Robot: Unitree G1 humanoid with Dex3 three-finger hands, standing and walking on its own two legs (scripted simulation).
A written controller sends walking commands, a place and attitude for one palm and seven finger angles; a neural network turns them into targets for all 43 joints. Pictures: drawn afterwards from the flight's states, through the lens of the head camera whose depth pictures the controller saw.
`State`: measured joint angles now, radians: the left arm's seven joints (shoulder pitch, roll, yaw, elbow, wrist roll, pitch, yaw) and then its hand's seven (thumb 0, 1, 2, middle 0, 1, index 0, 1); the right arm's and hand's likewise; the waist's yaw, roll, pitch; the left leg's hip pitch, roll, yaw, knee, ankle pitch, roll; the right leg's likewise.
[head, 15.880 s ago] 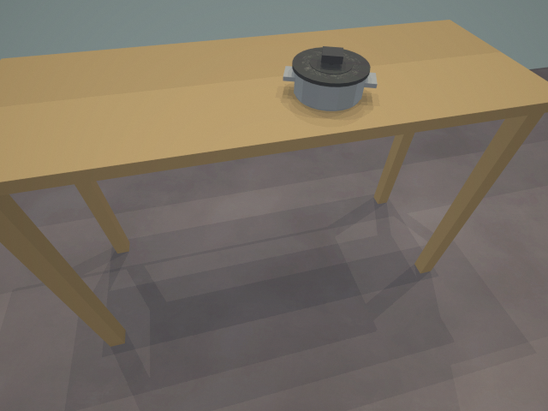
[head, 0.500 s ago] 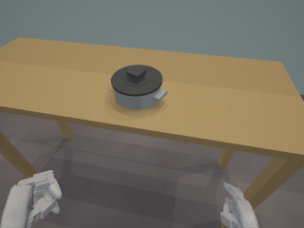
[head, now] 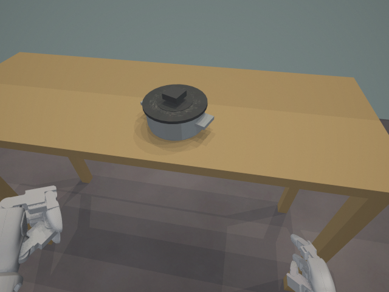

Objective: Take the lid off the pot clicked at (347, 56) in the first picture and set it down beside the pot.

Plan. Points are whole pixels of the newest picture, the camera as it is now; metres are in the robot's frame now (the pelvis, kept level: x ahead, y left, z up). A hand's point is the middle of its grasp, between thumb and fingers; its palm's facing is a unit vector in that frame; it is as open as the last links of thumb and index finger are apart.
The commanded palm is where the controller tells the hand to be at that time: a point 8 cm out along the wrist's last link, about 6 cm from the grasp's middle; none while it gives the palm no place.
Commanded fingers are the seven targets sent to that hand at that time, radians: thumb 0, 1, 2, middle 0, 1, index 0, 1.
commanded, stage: raise the hand higher, near the body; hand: left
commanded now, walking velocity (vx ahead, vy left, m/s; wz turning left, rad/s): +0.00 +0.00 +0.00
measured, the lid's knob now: (174, 94) +0.54 +0.13 +0.15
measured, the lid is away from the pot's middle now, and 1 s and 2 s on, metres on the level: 0.00 0.00 0.00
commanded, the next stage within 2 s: reach forward and open the fingers in 0.32 s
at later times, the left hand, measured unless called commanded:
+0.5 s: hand (39, 199) +0.17 +0.24 +0.21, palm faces +0.46 -0.68 -0.57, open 3.1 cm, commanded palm +0.11 +0.27 +0.23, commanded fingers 0.00 0.78 1.00 -1.27 -1.32 -1.27 -1.32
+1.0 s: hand (48, 187) +0.20 +0.26 +0.18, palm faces +0.01 -0.03 -1.00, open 4.6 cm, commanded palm +0.17 +0.25 +0.25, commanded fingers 0.00 -0.11 1.53 -1.04 -0.44 -1.04 -0.44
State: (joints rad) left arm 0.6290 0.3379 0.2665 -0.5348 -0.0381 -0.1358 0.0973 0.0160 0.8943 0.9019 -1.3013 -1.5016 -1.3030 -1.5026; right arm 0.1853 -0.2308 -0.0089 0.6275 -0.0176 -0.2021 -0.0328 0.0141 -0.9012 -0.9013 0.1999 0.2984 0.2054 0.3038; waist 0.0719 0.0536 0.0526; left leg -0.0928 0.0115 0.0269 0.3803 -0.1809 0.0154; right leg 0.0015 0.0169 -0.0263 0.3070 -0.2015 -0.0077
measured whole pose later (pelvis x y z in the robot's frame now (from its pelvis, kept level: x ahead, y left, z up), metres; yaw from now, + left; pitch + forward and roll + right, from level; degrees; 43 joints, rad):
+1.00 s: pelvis -0.04 -0.01 -0.01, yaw +1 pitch -6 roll +0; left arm 0.01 0.73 0.09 -0.28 0.69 0.13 -0.30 0.00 0.24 1.33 -1.15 -0.77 -1.15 -0.78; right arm 0.05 -0.28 0.06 0.60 0.04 0.04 -0.01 0.01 -0.90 -0.90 0.20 0.30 0.20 0.30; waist 0.10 0.14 0.03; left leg -0.18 0.00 0.00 0.40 -0.12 0.01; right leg -0.12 0.01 -0.05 0.42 -0.20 -0.02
